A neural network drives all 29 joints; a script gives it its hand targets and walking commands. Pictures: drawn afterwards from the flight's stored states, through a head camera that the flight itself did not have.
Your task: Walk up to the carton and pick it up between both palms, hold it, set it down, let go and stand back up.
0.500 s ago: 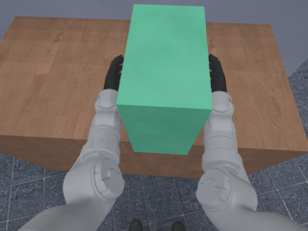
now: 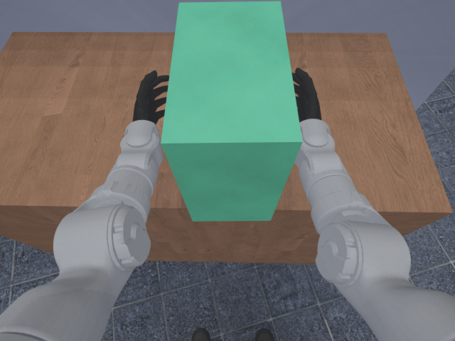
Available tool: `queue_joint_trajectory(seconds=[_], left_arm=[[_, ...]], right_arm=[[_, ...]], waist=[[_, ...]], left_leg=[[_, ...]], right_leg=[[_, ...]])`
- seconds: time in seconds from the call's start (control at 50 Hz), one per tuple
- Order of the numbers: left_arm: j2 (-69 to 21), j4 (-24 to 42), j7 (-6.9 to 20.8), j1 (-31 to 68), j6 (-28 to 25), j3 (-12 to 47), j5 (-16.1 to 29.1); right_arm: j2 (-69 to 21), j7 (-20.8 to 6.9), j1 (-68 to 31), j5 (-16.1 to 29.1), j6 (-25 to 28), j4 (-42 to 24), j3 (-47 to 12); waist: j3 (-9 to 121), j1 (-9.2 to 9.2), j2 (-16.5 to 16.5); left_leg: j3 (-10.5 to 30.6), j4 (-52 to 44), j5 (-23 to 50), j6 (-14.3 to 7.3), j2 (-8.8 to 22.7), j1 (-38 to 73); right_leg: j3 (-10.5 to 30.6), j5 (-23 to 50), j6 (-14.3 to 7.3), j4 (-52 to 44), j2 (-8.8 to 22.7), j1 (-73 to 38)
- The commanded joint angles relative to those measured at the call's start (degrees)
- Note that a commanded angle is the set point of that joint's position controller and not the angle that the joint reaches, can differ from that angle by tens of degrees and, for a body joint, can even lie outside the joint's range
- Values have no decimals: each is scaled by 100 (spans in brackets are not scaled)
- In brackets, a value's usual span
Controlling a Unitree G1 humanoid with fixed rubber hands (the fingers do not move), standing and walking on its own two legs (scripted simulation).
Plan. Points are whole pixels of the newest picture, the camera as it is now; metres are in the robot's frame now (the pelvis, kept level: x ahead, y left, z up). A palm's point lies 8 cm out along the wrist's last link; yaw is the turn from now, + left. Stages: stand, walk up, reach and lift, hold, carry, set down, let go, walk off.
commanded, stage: set down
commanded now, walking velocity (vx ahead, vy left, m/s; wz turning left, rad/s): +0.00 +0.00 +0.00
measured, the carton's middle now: (230, 125) +0.49 +0.00 +0.03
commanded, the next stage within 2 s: none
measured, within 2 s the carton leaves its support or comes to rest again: neither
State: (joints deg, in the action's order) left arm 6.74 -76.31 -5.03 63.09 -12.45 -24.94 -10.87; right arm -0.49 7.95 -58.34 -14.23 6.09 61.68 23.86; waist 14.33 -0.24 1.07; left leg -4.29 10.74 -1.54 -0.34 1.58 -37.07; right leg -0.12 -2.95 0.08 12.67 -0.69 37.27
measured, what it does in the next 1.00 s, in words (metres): stands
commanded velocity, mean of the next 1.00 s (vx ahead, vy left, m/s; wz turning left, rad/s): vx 0.00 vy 0.00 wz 0.00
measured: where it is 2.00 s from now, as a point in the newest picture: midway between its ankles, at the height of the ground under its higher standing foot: outside the picture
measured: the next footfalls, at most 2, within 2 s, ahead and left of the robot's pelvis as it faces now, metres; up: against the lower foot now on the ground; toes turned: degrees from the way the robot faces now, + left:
none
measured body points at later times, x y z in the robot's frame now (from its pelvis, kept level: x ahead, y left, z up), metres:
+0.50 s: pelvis -0.02 +0.01 +0.00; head +0.06 +0.03 +0.44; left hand +0.49 +0.17 +0.15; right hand +0.49 -0.16 +0.17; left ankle +0.00 +0.12 -0.74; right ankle -0.01 -0.11 -0.74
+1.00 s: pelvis -0.01 +0.00 +0.00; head +0.05 +0.02 +0.45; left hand +0.50 +0.19 +0.22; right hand +0.49 -0.17 +0.22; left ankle +0.00 +0.12 -0.74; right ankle -0.01 -0.11 -0.74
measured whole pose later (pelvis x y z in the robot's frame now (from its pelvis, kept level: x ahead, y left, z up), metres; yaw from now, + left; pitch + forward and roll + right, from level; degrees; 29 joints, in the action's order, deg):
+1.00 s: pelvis -0.01 +0.00 +0.00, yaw +2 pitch +21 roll -2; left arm 20.5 -69.0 -7.6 76.7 13.7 3.8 19.4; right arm 16.7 8.4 -76.7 15.9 -16.0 68.8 3.6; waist 15.2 -3.1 0.6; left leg -0.7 20.2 -5.9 0.5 2.4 -35.3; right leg -3.3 -4.3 -0.7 14.4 -1.4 31.1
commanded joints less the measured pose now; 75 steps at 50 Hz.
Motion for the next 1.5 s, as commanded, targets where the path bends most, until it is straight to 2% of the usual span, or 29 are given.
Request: queue_joint_trajectory(seconds=[0.0,0.12,0.22,0.34,0.48,0.72,0.86,0.96,1.12,1.18,1.26,1.36,1.42,1.48], left_arm=[[1289,865,-89,3332,-198,709,633],[1269,703,-171,3714,183,1944,1755],[1150,1056,-276,4040,576,2538,2274],[1448,1232,-359,4203,995,2608,2413],[1817,1285,-397,4504,1274,2573,2528],[2018,1396,-298,4792,1779,2771,2940],[2201,1728,-265,4871,2195,2752,2999],[2302,1855,-242,4837,2451,2722,2997],[1999,1820,-41,3840,2422,2494,2633],[1776,2026,41,3255,2287,2299,2351],[1622,2853,54,2991,2083,2048,2058],[1567,3774,-59,2908,1978,1945,1928],[1517,3959,-120,2713,1969,1961,1934],[1446,3874,-139,2452,1968,1986,1947]], right_arm=[[751,24,-3224,532,266,-776,-622],[1631,3,-3703,1412,-16,-440,-1021],[2074,-52,-4122,2001,-328,-229,-1263],[2354,-150,-4346,2406,-698,269,-1527],[2398,-159,-4654,2570,-1038,317,-1694],[2608,-2,-5172,2704,-1498,-286,-1777],[2754,57,-5270,2874,-1819,-468,-1857],[2796,58,-5202,3106,-2016,-335,-2017],[2565,114,-4211,3284,-1971,-107,-2176],[2414,149,-3645,3171,-1844,-362,-2093],[2331,173,-3366,2864,-1604,-1257,-1849],[2306,171,-3305,2607,-1366,-2150,-1685],[2252,201,-3149,2559,-1298,-2298,-1687],[2155,253,-2923,2548,-1285,-2179,-1725]], waist=[[5373,-17,-236],[5302,-263,229],[5087,-285,553],[4519,-239,541],[4416,-181,379],[4652,-344,207],[4622,-371,235],[4349,-344,308],[3329,-371,308],[3015,-372,268],[3311,-307,287],[4037,-201,328],[4143,-182,244],[3891,-189,133]], left_leg=[[126,781,1885,-217,-180,1906],[356,1476,2270,243,13,3241],[506,1826,2711,438,138,4120],[534,1665,2099,351,163,3765],[484,1424,1541,174,115,3260],[526,1528,1843,151,46,3376],[554,1550,2111,181,-13,3533],[567,1525,2216,209,-43,3613],[583,1319,2278,223,-78,3634],[567,1236,2296,205,-115,3690],[492,1211,2420,220,-197,3940],[397,1305,2489,238,-260,4125],[364,1325,2253,172,-265,4000],[345,1295,1879,92,-255,3784]], right_leg=[[-171,4105,409,938,-89,-3203],[-438,2644,236,439,-169,-1358],[-522,1786,111,146,-179,-388],[-457,1342,159,188,-80,-567],[-410,1428,287,358,14,-1181],[-432,1826,318,414,-27,-1502],[-437,2028,320,420,-80,-1674],[-427,2118,335,409,-97,-1830],[-339,2173,234,183,-62,-2399],[-325,2173,130,83,-76,-2602],[-394,2228,20,68,-184,-2625],[-458,2290,28,203,-279,-2589],[-453,2173,65,325,-284,-2588],[-428,1929,90,423,-265,-2584]])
